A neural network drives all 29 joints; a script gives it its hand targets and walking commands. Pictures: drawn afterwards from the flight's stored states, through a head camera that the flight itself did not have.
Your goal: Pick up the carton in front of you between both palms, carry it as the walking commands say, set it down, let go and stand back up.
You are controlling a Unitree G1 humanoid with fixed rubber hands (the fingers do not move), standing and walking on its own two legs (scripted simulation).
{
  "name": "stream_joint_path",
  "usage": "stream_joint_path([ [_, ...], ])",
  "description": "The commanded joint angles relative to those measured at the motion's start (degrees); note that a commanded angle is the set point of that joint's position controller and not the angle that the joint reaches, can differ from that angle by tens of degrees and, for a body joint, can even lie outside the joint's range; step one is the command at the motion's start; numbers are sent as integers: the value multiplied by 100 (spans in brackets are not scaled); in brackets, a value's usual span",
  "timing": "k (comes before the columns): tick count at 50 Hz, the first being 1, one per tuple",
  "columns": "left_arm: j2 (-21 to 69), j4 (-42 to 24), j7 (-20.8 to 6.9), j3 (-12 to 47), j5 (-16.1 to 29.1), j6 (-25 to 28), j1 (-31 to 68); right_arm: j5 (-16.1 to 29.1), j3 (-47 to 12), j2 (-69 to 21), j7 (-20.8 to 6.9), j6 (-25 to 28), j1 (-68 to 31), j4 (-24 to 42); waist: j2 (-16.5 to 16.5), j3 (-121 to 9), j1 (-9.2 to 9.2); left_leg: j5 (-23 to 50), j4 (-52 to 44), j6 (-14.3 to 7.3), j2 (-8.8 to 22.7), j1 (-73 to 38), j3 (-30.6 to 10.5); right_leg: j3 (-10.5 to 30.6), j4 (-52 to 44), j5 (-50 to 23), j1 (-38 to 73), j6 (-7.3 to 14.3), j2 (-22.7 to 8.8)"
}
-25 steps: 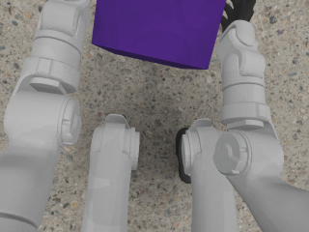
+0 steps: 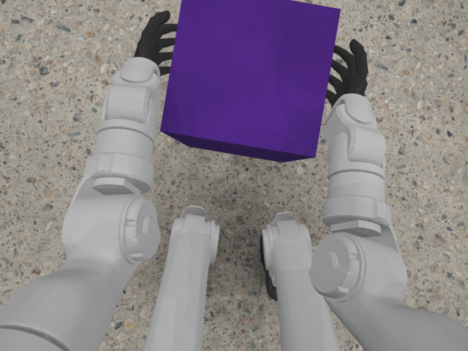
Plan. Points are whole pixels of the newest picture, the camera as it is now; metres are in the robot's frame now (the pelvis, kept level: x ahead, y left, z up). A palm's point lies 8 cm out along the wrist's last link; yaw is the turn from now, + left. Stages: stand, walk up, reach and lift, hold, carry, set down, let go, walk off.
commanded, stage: reach and lift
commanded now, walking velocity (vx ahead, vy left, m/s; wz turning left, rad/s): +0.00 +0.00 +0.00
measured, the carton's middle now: (245, 95) +0.51 +0.02 -0.14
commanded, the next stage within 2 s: none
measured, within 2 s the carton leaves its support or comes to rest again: neither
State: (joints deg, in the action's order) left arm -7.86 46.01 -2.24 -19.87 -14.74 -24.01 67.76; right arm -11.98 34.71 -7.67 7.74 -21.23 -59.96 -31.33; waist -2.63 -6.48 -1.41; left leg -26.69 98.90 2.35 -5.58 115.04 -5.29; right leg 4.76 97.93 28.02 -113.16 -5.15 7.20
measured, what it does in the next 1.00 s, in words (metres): rises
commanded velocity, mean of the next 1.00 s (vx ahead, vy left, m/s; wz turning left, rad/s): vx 0.00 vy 0.00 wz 0.00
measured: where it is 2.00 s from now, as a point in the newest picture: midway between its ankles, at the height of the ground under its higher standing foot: (232, 273)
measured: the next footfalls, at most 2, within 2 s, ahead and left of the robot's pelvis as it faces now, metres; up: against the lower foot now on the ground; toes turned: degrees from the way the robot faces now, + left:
none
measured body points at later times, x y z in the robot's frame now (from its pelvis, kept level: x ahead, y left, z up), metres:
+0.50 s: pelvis +0.05 +0.00 +0.13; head +0.21 +0.03 +0.55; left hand +0.47 +0.17 +0.08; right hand +0.47 -0.14 +0.10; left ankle +0.11 +0.12 -0.47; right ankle +0.11 -0.14 -0.47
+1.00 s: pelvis +0.10 -0.01 +0.25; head +0.13 +0.00 +0.70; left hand +0.41 +0.16 +0.23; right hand +0.43 -0.15 +0.24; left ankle +0.11 +0.12 -0.47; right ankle +0.11 -0.14 -0.47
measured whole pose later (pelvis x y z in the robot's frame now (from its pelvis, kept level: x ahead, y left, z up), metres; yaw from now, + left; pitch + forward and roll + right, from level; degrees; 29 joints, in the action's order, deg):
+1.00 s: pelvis +0.10 -0.01 +0.25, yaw +2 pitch +11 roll +0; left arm 7.0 28.9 1.6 -15.8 -12.9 -24.8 18.4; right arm -12.7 18.4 -9.7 3.4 -22.1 -18.8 -27.9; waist -0.9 -8.6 0.0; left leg -16.4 37.4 1.2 -3.2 31.7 -7.6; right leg 8.2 38.0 17.5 -31.1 -0.7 3.9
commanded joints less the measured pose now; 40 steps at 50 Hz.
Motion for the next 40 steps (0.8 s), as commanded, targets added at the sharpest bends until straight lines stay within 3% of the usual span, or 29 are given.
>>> stream_joint_path([
  [1,6424,-455,-1332,2473,1158,233,3141,1047,-3733,-5761,-1659,-138,-3985,-538,662,-6689,145,1339,-1286,-101,-316,-4576,942,-1054,-1091,-1085,3193,183,385],
  [14,6904,-562,-1126,2732,1148,389,1687,955,-3987,-5934,-1769,20,-2316,-784,586,-5466,116,1446,-2494,-96,-331,-5647,659,-776,-2294,-1107,4082,226,360],
  [26,7126,-872,-1052,2946,1082,572,566,755,-4155,-6063,-1826,180,-931,-878,472,-4561,108,1535,-3803,-136,-248,-6990,403,-459,-3639,-1279,5578,320,246],
  [40,7133,-1428,-1069,3395,1095,539,-1031,682,-4727,-6161,-1868,101,836,-569,319,-3348,161,2388,-5478,-199,-121,-8776,165,-51,-5434,-2356,7972,374,7],
])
